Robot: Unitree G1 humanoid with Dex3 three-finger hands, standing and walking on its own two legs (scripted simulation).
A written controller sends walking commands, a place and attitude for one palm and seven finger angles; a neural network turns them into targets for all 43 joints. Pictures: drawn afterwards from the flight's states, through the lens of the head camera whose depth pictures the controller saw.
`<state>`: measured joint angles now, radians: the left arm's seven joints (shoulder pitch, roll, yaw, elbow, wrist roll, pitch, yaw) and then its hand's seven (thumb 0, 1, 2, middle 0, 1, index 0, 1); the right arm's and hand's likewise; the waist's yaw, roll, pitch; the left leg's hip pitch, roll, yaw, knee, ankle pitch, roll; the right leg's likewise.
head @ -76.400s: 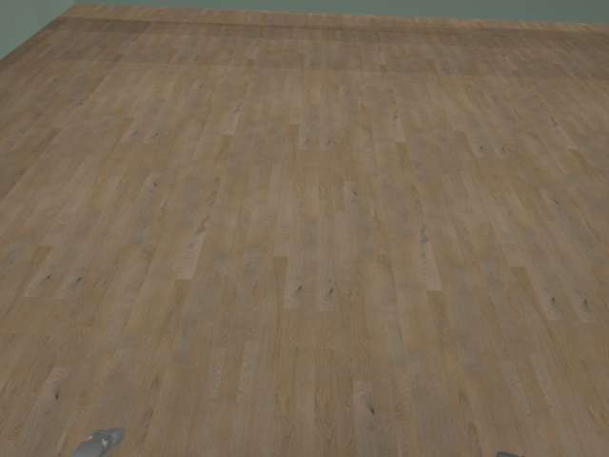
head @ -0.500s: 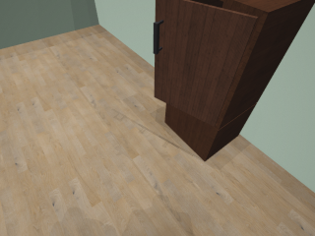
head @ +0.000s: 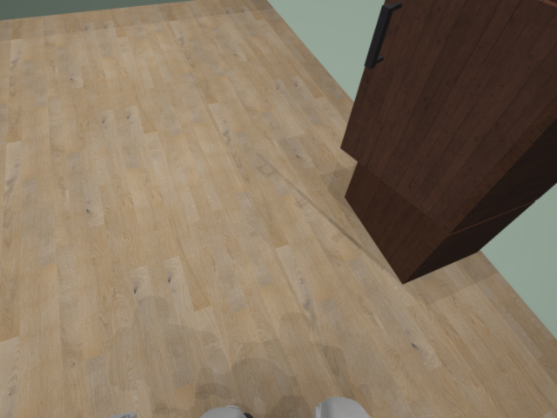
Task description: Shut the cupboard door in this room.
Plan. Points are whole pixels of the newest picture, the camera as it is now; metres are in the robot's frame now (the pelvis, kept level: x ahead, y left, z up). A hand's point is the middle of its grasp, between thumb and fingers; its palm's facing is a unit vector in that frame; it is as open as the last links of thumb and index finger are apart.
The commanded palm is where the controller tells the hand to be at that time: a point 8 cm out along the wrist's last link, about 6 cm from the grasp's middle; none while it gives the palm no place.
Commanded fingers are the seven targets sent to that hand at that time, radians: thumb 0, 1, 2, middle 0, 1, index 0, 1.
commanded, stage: walk to a spot facing it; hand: left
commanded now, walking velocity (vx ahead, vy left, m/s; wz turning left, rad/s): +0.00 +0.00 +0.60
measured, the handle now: (383, 36) +0.93 -0.22 +0.07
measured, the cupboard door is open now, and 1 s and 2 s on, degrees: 18 18 18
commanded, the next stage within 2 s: turn to face it in 1.64 s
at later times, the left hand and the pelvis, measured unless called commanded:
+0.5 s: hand out of the picture +0.00 +0.15 -0.14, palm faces +0.29 -0.90 -0.33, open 7.4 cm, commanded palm none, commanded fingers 0.00 0.90 0.90 -0.20 -0.30 -0.20 -0.30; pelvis -0.01 -0.08 +0.01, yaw +18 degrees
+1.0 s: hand out of the picture -0.11 +0.18 -0.18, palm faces +0.62 -0.75 -0.23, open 7.4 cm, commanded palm none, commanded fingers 0.00 0.90 0.90 -0.20 -0.30 -0.20 -0.30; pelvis +0.01 -0.01 +0.00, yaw +37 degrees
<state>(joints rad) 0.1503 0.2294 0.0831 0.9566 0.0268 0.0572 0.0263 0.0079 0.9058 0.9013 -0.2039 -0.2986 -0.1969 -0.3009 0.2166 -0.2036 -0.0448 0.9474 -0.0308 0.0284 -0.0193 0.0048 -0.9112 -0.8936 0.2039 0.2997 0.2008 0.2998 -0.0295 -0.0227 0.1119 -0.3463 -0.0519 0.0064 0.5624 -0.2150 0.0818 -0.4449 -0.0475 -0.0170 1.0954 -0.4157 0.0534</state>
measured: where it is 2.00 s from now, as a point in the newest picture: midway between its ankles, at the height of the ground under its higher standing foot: (200, 369)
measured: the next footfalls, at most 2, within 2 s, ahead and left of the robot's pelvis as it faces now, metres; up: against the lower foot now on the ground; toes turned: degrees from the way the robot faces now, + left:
right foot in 0.38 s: +0.04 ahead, -0.17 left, +0.00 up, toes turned +16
left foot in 0.86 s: -0.03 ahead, +0.09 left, +0.00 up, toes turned +39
